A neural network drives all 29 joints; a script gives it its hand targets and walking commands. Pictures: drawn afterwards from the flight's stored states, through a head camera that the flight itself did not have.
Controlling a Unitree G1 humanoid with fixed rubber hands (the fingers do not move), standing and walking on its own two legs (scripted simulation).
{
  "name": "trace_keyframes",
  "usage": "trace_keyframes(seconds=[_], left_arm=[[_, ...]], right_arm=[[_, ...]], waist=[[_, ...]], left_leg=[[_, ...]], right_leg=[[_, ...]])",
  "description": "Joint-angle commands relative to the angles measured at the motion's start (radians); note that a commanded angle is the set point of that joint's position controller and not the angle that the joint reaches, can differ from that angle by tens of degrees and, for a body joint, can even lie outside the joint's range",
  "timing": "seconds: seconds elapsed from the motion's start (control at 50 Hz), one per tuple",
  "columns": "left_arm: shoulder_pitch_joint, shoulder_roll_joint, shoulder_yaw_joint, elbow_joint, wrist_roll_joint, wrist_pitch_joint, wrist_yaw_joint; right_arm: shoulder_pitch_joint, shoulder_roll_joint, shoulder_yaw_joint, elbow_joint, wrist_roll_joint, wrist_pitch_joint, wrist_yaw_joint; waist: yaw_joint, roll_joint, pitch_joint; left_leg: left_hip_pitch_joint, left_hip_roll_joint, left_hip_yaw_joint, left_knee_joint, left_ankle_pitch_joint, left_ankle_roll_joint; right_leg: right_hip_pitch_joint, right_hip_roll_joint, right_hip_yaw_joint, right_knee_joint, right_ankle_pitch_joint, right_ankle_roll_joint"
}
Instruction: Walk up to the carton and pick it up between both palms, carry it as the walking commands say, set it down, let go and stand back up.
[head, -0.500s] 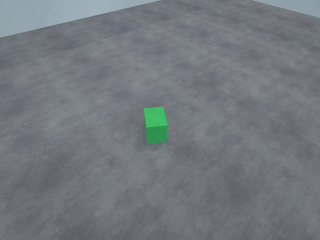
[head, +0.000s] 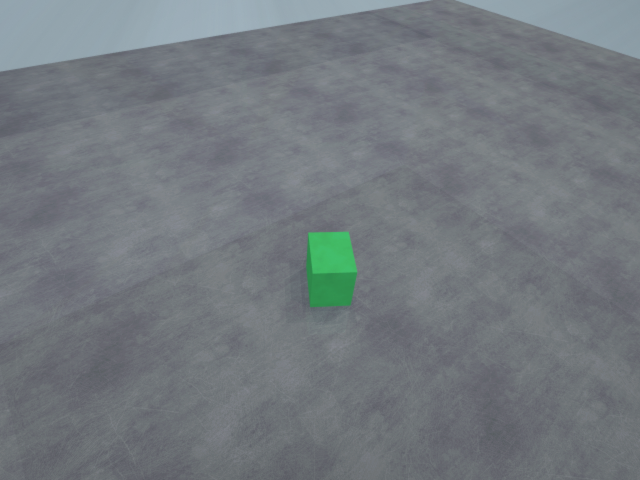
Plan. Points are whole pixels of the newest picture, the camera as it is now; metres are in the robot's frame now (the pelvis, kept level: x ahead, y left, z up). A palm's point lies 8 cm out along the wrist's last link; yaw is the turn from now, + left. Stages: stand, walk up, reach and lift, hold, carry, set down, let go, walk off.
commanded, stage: walk up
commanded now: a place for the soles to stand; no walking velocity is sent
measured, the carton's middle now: (329, 269) +1.02 -0.06 -0.66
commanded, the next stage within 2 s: none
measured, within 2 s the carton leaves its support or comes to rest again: neither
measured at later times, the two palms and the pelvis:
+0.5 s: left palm (106, 385) +0.28 +0.30 -0.08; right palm (553, 470) +0.20 -0.33 -0.11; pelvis +0.15 -0.01 -0.01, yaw +1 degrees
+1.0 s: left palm (140, 329) +0.38 +0.30 -0.09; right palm (530, 349) +0.39 -0.36 -0.11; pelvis +0.32 -0.03 -0.02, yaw -1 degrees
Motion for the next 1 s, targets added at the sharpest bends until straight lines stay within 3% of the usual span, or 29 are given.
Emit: trace_keyframes(seconds=[0.0, 0.04, 0.1, 0.16, 0.2, 0.22, 0.24, 0.26, 0.3, 0.34, 0.4, 0.44, 0.46, 0.48, 0.5, 0.52, 0.54, 0.56, 0.6, 0.68, 0.72, 0.76, 0.78, 0.8, 0.82, 0.84, 0.86, 0.92, 0.98], left_arm=[[-0.09, 0.166, 0.012, -0.137, -0.02, -0.045, 0.002], [-0.147, 0.152, 0.01, -0.166, -0.02, -0.037, -0.006], [-0.178, 0.138, 0.01, -0.194, -0.016, -0.034, -0.022], [-0.149, 0.134, 0.027, -0.193, -0.01, -0.03, -0.028], [-0.054, 0.158, 0.052, -0.173, -0.004, -0.035, -0.022], [0.054, 0.213, 0.074, -0.155, 0.001, -0.043, -0.013], [0.148, 0.291, 0.101, -0.165, 0.0, -0.046, -0.005], [0.132, 0.279, 0.081, -0.211, -0.016, -0.056, 0.0], [0.039, 0.247, 0.072, -0.236, -0.021, -0.063, 0.016], [-0.085, 0.229, 0.08, -0.252, -0.02, -0.057, 0.019], [-0.139, 0.254, 0.077, -0.276, 0.006, -0.054, 0.01], [-0.155, 0.271, 0.074, -0.279, 0.011, -0.048, -0.001], [-0.167, 0.251, 0.065, -0.284, 0.008, -0.04, -0.005], [-0.17, 0.2, 0.049, -0.29, 0.012, -0.031, -0.006], [-0.198, 0.131, 0.03, -0.317, 0.014, -0.024, -0.001], [-0.236, 0.113, 0.028, -0.344, 0.011, -0.019, 0.002], [-0.237, 0.203, 0.049, -0.318, 0.012, -0.021, 0.005], [-0.195, 0.229, 0.057, -0.297, 0.004, -0.03, -0.006], [-0.174, 0.214, 0.058, -0.27, 0.008, -0.041, -0.015], [-0.079, 0.199, 0.057, -0.208, -0.004, -0.033, -0.032], [-0.069, 0.195, 0.061, -0.196, -0.011, -0.042, -0.038], [0.024, 0.194, 0.072, -0.158, -0.006, -0.059, -0.031], [0.097, 0.215, 0.084, -0.135, -0.002, -0.068, -0.021], [0.172, 0.295, 0.108, -0.127, 0.007, -0.077, -0.005], [0.162, 0.362, 0.105, -0.174, 0.001, -0.087, 0.006], [0.069, 0.344, 0.088, -0.206, -0.014, -0.087, 0.011], [0.07, 0.31, 0.086, -0.197, -0.018, -0.085, 0.013], [0.043, 0.291, 0.081, -0.201, -0.018, -0.09, 0.022], [0.052, 0.298, 0.073, -0.204, -0.008, -0.093, 0.021]], right_arm=[[0.082, -0.248, -0.052, -0.112, 0.022, -0.018, -0.033], [0.113, -0.239, -0.047, -0.128, 0.017, -0.016, -0.038], [0.11, -0.253, -0.052, -0.153, 0.014, -0.012, -0.036], [0.072, -0.251, -0.053, -0.184, 0.018, -0.007, -0.031], [0.082, -0.235, -0.048, -0.202, 0.023, -0.004, -0.03], [0.093, -0.198, -0.037, -0.216, 0.028, -0.005, -0.03], [0.14, -0.165, -0.028, -0.226, 0.038, -0.007, -0.032], [0.128, -0.2, -0.032, -0.225, 0.033, 0.001, -0.036], [0.094, -0.238, -0.032, -0.205, 0.025, 0.004, -0.027], [0.187, -0.233, -0.034, -0.172, 0.027, 0.015, -0.012], [0.196, -0.214, -0.039, -0.144, 0.027, 0.031, 0.01], [0.232, -0.212, -0.049, -0.117, 0.015, 0.028, 0.019], [0.289, -0.224, -0.061, -0.094, 0.006, 0.019, 0.016], [0.369, -0.245, -0.082, -0.059, -0.003, 0.01, 0.008], [0.448, -0.305, -0.099, -0.044, -0.018, 0.003, -0.007], [0.333, -0.383, -0.105, -0.109, -0.029, -0.005, -0.021], [0.128, -0.36, -0.093, -0.179, -0.013, -0.011, -0.036], [0.093, -0.349, -0.084, -0.186, -0.004, -0.019, -0.041], [0.158, -0.311, -0.078, -0.168, -0.012, -0.035, -0.048], [0.071, -0.328, -0.073, -0.189, -0.002, -0.03, -0.034], [0.04, -0.327, -0.07, -0.197, -0.01, -0.023, -0.027], [0.05, -0.285, -0.054, -0.192, -0.015, -0.016, -0.021], [0.092, -0.239, -0.039, -0.188, -0.016, -0.011, -0.02], [0.091, -0.186, -0.024, -0.208, -0.004, -0.011, -0.019], [0.075, -0.195, -0.025, -0.233, 0.01, -0.01, -0.024], [0.028, -0.272, -0.045, -0.224, 0.004, -0.003, -0.037], [-0.009, -0.289, -0.051, -0.213, 0.004, -0.005, -0.037], [0.087, -0.26, -0.045, -0.179, 0.017, -0.008, -0.026], [0.056, -0.233, -0.042, -0.176, 0.017, -0.005, -0.012]], waist=[[-0.041, 0.151, 0.056], [-0.057, 0.151, 0.081], [-0.057, 0.181, 0.083], [-0.03, 0.198, 0.053], [0.027, 0.107, -0.003], [0.087, -0.032, -0.065], [0.129, -0.239, -0.169], [0.103, -0.137, -0.216], [0.077, -0.029, -0.096], [0.012, -0.064, -0.034], [-0.016, -0.151, 0.019], [-0.039, -0.193, -0.001], [-0.074, -0.143, -0.016], [-0.121, -0.022, -0.029], [-0.176, 0.255, 0.016], [-0.156, 0.407, 0.1], [-0.088, 0.182, 0.159], [-0.062, 0.122, 0.13], [-0.064, 0.091, 0.079], [-0.027, 0.225, 0.115], [-0.012, 0.25, 0.11], [0.037, 0.18, 0.052], [0.065, 0.078, 0.006], [0.114, -0.174, -0.01], [0.098, -0.232, -0.01], [0.063, -0.064, 0.038], [0.064, -0.012, 0.072], [0.019, -0.08, 0.053], [0.02, -0.146, 0.054]], left_leg=[[0.238, 0.343, -0.337, -0.306, 0.538, 0.174], [0.185, 0.338, -0.284, -0.32, 0.635, 0.177], [0.12, 0.299, -0.19, -0.321, 0.688, 0.131], [0.036, 0.259, -0.144, -0.266, 0.623, 0.088], [-0.071, 0.224, -0.114, -0.072, 0.595, 0.06], [-0.183, 0.163, -0.063, 0.17, 0.555, 0.033], [-0.314, 0.019, 0.015, 0.582, 0.298, -0.014], [-0.389, -0.047, -0.12, 0.69, -0.121, -0.002], [-0.428, 0.067, -0.149, 0.679, -0.094, 0.02], [-0.326, 0.109, -0.137, 0.521, -0.113, -0.003], [-0.145, 0.125, -0.059, 0.261, -0.148, -0.026], [0.009, 0.097, -0.006, 0.134, -0.113, -0.014], [0.132, 0.061, 0.025, 0.071, -0.051, -0.006], [0.271, 0.036, -0.015, 0.04, -0.08, 0.013], [0.259, 0.181, -0.314, -0.206, -0.41, 0.08], [0.094, 0.413, -0.826, -0.524, -0.816, 0.183], [-0.037, 0.454, -0.807, -0.524, -0.676, 0.216], [-0.036, 0.442, -0.723, -0.464, -0.547, 0.223], [0.059, 0.387, -0.576, -0.37, -0.339, 0.2], [-0.18, 0.37, -0.403, -0.388, -0.425, 0.177], [-0.261, 0.347, -0.294, -0.353, -0.335, 0.161], [-0.356, 0.273, -0.166, -0.163, -0.222, 0.119], [-0.42, 0.217, -0.102, 0.035, -0.149, 0.092], [-0.535, 0.113, 0.018, 0.402, -0.032, 0.038], [-0.658, 0.012, -0.063, 0.585, -0.134, -0.009], [-0.638, 0.066, -0.168, 0.623, -0.132, -0.01], [-0.622, 0.115, -0.157, 0.619, -0.124, 0.0], [-0.522, 0.154, -0.135, 0.47, -0.091, -0.019], [-0.389, 0.144, -0.076, 0.295, -0.114, -0.034]], right_leg=[[-0.362, -0.06, 0.025, -0.011, 0.063, 0.012], [-0.311, -0.062, -0.011, -0.122, 0.078, 0.015], [-0.187, -0.047, -0.1, -0.283, 0.21, -0.003], [-0.026, 0.0, -0.154, -0.38, 0.284, -0.026], [0.184, 0.032, -0.171, -0.435, 0.28, -0.056], [0.349, -0.032, -0.066, -0.488, 0.197, -0.108], [0.452, -0.293, 0.328, -0.638, 0.003, -0.235], [0.461, -0.419, 0.596, -0.732, -0.111, -0.303], [0.321, -0.389, 0.482, -0.763, -0.175, -0.272], [0.111, -0.333, 0.286, -0.758, -0.171, -0.212], [-0.12, -0.326, 0.152, -0.8, -0.131, -0.215], [-0.223, -0.276, 0.082, -0.759, -0.18, -0.179], [-0.314, -0.234, 0.032, -0.673, -0.265, -0.142], [-0.453, -0.175, -0.014, -0.479, -0.339, -0.095], [-0.608, -0.048, -0.132, -0.165, -0.354, -0.039], [-0.694, 0.07, -0.07, 0.112, -0.19, 0.014], [-0.595, 0.009, 0.106, 0.146, -0.044, 0.02], [-0.527, -0.038, 0.082, 0.119, 0.003, 0.018], [-0.527, -0.05, 0.035, 0.057, 0.056, 0.017], [-0.308, -0.068, -0.027, -0.093, 0.067, 0.017], [-0.147, -0.049, -0.068, -0.234, 0.081, 0.003], [0.115, 0.005, -0.114, -0.369, 0.136, -0.009], [0.247, 0.034, -0.104, -0.397, 0.084, -0.012], [0.31, -0.135, 0.214, -0.593, -0.218, -0.066], [0.293, -0.357, 0.721, -0.792, -0.365, -0.171], [0.212, -0.402, 0.737, -0.796, -0.37, -0.237], [0.166, -0.375, 0.638, -0.743, -0.253, -0.252], [0.099, -0.337, 0.376, -0.653, 0.088, -0.231], [0.011, -0.333, 0.255, -0.609, 0.311, -0.252]])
